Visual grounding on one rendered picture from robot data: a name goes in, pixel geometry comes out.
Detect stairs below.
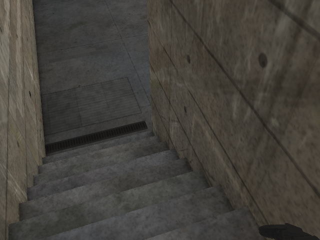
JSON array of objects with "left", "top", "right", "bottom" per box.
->
[{"left": 8, "top": 130, "right": 267, "bottom": 240}]

